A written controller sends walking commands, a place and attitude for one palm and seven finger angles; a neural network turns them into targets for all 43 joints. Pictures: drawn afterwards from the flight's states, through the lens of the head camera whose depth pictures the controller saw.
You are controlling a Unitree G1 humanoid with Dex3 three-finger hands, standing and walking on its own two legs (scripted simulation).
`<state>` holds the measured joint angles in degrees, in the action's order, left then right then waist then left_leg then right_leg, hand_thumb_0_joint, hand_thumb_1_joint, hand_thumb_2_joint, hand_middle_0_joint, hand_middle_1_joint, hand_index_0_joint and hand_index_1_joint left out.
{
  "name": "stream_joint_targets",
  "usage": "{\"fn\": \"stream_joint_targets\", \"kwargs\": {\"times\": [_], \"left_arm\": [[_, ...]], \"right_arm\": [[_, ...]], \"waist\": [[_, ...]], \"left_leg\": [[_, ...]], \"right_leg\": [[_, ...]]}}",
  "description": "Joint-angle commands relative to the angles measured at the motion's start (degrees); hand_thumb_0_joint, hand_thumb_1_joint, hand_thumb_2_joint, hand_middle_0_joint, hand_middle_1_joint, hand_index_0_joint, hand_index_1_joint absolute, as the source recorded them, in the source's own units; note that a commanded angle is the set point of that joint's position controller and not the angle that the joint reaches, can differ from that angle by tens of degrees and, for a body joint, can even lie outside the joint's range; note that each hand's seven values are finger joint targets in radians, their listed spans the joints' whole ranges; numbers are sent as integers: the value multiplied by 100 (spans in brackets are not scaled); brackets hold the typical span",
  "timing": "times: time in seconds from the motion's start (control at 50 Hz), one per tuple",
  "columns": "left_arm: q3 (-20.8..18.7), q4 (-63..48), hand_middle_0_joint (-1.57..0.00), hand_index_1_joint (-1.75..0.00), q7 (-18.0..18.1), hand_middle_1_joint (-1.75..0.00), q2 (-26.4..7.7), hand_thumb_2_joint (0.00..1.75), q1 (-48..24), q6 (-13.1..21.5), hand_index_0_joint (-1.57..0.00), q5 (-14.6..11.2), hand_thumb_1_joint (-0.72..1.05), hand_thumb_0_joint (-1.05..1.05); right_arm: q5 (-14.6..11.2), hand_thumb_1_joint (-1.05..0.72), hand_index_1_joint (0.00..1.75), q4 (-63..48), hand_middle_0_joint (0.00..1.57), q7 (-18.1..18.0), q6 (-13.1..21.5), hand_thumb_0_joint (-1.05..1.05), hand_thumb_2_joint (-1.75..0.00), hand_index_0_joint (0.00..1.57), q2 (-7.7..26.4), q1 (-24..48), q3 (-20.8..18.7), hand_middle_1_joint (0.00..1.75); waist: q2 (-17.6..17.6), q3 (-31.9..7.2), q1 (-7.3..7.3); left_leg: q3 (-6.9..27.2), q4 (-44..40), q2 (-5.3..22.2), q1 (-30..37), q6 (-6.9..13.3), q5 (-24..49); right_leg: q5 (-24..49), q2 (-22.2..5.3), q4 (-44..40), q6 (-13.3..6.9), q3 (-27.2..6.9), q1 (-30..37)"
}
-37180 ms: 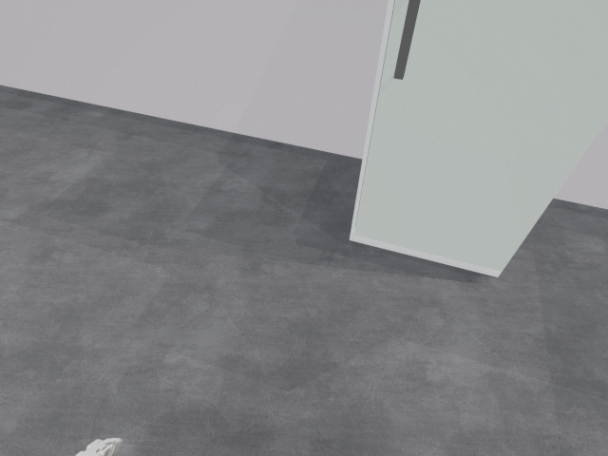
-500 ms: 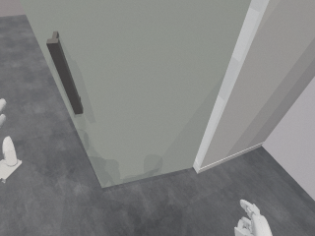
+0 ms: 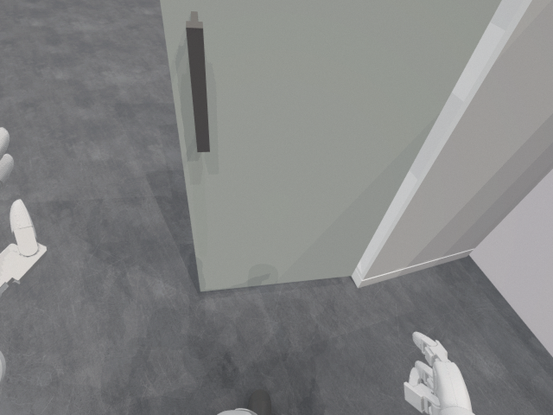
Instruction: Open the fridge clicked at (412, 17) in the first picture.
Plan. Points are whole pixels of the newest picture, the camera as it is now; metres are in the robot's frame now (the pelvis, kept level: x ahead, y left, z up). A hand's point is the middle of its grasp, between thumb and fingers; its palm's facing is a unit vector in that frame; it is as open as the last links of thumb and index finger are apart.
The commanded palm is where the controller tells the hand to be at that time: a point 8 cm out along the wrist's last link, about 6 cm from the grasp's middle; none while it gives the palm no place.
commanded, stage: step back with the hand held close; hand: left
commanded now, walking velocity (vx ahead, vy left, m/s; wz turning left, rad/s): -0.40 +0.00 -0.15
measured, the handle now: (199, 88) +0.59 +0.21 +0.15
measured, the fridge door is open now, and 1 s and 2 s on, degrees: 81 81 81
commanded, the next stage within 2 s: stop stepping back and stand still in 0.02 s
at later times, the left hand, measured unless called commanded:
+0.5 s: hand out of the picture +0.07 +0.35 +0.18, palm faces +0.25 -0.85 -0.47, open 7.5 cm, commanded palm +0.05 +0.41 +0.18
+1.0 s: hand out of the picture +0.01 +0.45 +0.18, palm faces +0.47 -0.78 -0.41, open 7.4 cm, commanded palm -0.03 +0.46 +0.18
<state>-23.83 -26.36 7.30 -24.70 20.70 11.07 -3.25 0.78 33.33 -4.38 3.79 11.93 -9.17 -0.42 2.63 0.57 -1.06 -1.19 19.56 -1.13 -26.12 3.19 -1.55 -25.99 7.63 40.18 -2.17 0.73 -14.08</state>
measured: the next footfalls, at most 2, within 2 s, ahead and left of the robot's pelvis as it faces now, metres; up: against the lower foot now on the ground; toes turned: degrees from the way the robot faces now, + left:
right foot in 0.08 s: -0.03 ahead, -0.14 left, +0.00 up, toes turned -5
left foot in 0.20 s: +0.10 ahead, +0.06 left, +0.00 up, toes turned -7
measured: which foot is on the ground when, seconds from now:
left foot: down 0.00-0.06, up 0.08-0.18, down 0.20-0.36, up 0.38-0.50, down 0.52-0.82, up 0.84-1.00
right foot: up 0.00-0.06, down 0.08-0.18, up 0.20-0.42, down 0.44-0.54, up 0.56-0.84, down 0.86-1.00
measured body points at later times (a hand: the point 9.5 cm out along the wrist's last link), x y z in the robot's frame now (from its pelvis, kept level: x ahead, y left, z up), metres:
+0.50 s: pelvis -0.13 +0.13 -0.03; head -0.12 +0.20 +0.41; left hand +0.05 +0.40 +0.20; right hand -0.01 -0.12 -0.09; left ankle -0.10 +0.25 -0.69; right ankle -0.12 -0.04 -0.73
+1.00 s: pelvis -0.20 +0.17 -0.01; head -0.22 +0.20 +0.44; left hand -0.02 +0.49 +0.20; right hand -0.07 -0.08 -0.09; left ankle -0.17 +0.29 -0.68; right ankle -0.28 +0.09 -0.73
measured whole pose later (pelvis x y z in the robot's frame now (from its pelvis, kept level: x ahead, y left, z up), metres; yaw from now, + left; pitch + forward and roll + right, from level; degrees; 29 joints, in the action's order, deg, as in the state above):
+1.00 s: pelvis -0.20 +0.17 -0.01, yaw -6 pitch +1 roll -1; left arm -28.0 -27.0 9.1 -25.7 29.7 10.5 -3.2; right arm -0.5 39.4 -3.2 2.1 11.4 -14.1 -0.8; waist -2.5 -4.8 -2.1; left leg -1.2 59.6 3.1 -30.0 1.2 -22.9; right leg -23.0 1.8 29.7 -2.7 4.2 -7.6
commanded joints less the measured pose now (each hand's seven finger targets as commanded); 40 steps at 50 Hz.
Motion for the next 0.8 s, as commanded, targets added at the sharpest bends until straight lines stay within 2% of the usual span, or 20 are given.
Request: {"fn": "stream_joint_targets", "kwargs": {"times": [0.0,0.08,0.12,0.18,0.2,0.28,0.32,0.34,0.36,0.38,0.4,0.42,0.44,0.46,0.48,0.52,0.54,0.6,0.7,0.78], "left_arm": [[-733,-1726,-20,-30,27,-30,-1069,90,1098,493,-20,-143,90,0],[-923,-2267,-20,-30,34,-30,-1475,90,310,743,-20,-83,90,0],[-523,-1507,-20,-30,-65,-30,-990,90,-453,474,-20,29,90,0],[-567,-1487,-20,-30,-5,-30,-1071,90,-1328,286,-20,7,90,0],[-617,-1548,-20,-30,58,-30,-1271,90,-1891,374,-20,62,90,0],[-623,-2343,-20,-30,-44,-30,-913,90,-192,90,-20,-118,90,0],[-789,-2689,-20,-30,18,-30,-975,90,1287,223,-20,-124,90,0],[-695,-2427,-20,-30,44,-30,-1007,90,2278,377,-20,-5,90,0],[-448,-2494,-20,-30,-23,-30,-705,90,2180,318,-20,75,90,0],[-656,-2943,-20,-30,-274,-30,-828,90,1092,223,-20,-179,90,0],[-1524,-3481,-20,-30,-289,-30,-1870,90,706,373,-20,-250,90,0],[-1939,-3725,-20,-30,-172,-30,-2754,90,-107,691,-20,-227,90,0],[-1804,-1735,-20,-30,-15,-30,-1975,90,348,633,-20,-54,90,0],[-855,-924,-20,-30,77,-30,-843,90,42,485,-20,50,90,0],[-828,-715,-20,-30,161,-30,-917,90,-587,381,-20,56,90,0],[-1056,-1628,-20,-30,197,-30,-1565,90,-1300,459,-20,99,90,0],[-1463,-1284,-20,-30,184,-30,-1760,90,-902,577,-20,139,90,0],[-1338,-2297,-20,-30,-79,-30,-1754,90,-1008,599,-20,71,90,0],[-438,-2471,-20,-30,20,-30,-852,90,650,387,-20,39,90,0],[-652,-1490,-20,-30,154,-30,-943,90,840,-9,-20,136,90,0]], "right_arm": [[-161,-90,30,-892,20,192,326,0,-90,20,643,317,-335,30],[-108,-90,30,-741,20,262,309,0,-90,20,543,442,-192,30],[-146,-90,30,-463,20,179,267,0,-90,20,719,248,-301,30],[-47,-90,30,-570,20,17,443,0,-90,20,933,392,-201,30],[-31,-90,30,-492,20,20,578,0,-90,20,791,265,-184,30],[-63,-90,30,-836,20,367,681,0,-90,20,757,451,-521,30],[-85,-90,30,-892,20,490,704,0,-90,20,619,312,-634,30],[-348,-90,30,-711,20,553,605,0,-90,20,515,-227,-554,30],[-452,-90,30,-717,20,518,411,0,-90,20,564,84,-563,30],[-409,-90,30,-582,20,558,409,0,-90,20,250,128,-503,30],[-288,-90,30,-1032,20,524,483,0,-90,20,117,182,-191,30],[14,-90,30,-1032,20,467,421,0,-90,20,183,41,74,30],[238,-90,30,-731,20,363,315,0,-90,20,332,-31,49,30],[133,-90,30,-449,20,384,336,0,-90,20,582,-20,-219,30],[17,-90,30,-352,20,317,301,0,-90,20,865,-5,-438,30],[-58,-90,30,-459,20,142,482,0,-90,20,980,-182,-462,30],[-109,-90,30,-468,20,149,552,0,-90,20,945,-82,-499,30],[101,-90,30,-606,20,386,535,0,-90,20,731,201,-440,30],[40,-90,30,-681,20,508,496,0,-90,20,620,367,-241,30],[18,-90,30,-517,20,268,166,0,-90,20,449,199,-201,30]], "waist": [[365,-1792,-238],[-1247,-765,42],[-1595,204,364],[3234,554,240],[3100,874,349],[1751,-777,-238],[1496,-1215,-602],[-1494,-1396,-601],[-3337,-844,-126],[-2372,-907,321],[-1267,-844,364],[-519,-677,500],[172,-88,392],[230,-248,388],[1340,-84,360],[1993,268,281],[829,215,197],[1122,75,286],[1905,-411,19],[-36,-614,-9]], "left_leg": [[151,287,619,2143,-843,-1590],[386,5117,31,1216,-684,-2500],[1362,3654,716,1460,-408,-2634],[3337,-1415,1749,62,-504,-3101],[3442,-1597,1745,-448,-461,-4044],[1152,-2477,677,-207,-2766,-3836],[-733,164,-518,-771,-3117,-2355],[-692,5221,-861,212,-1961,-2819],[1639,7994,-43,-510,585,-3821],[1778,8295,101,-719,2432,-3338],[1609,7193,473,-1101,2276,-3142],[1154,4836,1041,-453,220,-2925],[335,3241,679,-95,-812,-2161],[110,1970,413,127,-2434,-1633],[-118,1431,175,861,-618,-1750],[3088,-101,1923,147,814,-2749],[3467,-422,2234,-55,895,-2831],[4010,-1055,2024,-257,232,-3649],[1425,-932,1372,-692,66,-4193],[279,1736,487,-1119,-283,-3485]], "right_leg": [[-274,-475,-1510,-280,163,-419],[2031,-2831,-2645,-1098,-1195,-1810],[770,-2366,-2008,-587,-781,-2536],[-1252,-122,2241,174,-227,-1661],[-760,-215,2573,156,-638,-1452],[-532,482,2157,160,846,551],[-1093,55,34,-415,1172,2135],[-557,-1558,-1460,-1166,-257,678],[575,-2751,-1534,-1464,-2285,-1052],[673,-2487,-1592,-1125,-1167,-1244],[153,-2906,-1809,-1173,-1564,-616],[-326,-2825,-1168,83,-1400,-1088],[-326,-1942,-146,605,-63,-1811],[-1090,-1486,174,-223,460,-1608],[-1017,-988,812,-317,220,-1766],[-1194,-471,2632,245,161,-2389],[-601,-513,2819,261,-73,-2327],[177,-661,3350,329,-530,-1879],[-20,-233,756,18,598,543],[-562,-592,-1856,-481,206,1800]]}}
